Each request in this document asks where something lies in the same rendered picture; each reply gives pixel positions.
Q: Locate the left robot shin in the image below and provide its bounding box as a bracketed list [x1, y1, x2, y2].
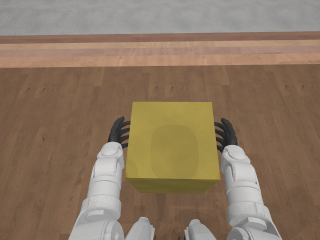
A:
[138, 217, 150, 223]

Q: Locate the robot left forearm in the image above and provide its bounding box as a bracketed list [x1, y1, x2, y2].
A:
[68, 142, 125, 240]

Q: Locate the right robot shin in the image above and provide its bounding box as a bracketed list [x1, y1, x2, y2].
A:
[188, 219, 200, 227]

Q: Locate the robot left hand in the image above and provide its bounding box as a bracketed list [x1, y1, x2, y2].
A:
[107, 116, 131, 149]

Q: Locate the left robot upper arm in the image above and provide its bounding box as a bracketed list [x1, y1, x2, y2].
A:
[69, 218, 125, 240]

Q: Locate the right robot upper arm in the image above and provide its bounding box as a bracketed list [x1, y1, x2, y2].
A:
[226, 226, 281, 240]

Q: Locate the robot right hand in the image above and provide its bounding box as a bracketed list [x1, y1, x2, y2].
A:
[214, 118, 238, 153]

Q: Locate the robot right forearm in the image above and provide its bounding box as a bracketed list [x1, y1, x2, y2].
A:
[220, 145, 282, 240]

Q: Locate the carton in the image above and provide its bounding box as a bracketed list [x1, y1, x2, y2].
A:
[124, 101, 221, 194]

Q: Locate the robot shin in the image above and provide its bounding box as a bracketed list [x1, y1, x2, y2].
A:
[188, 219, 200, 227]
[138, 217, 150, 223]

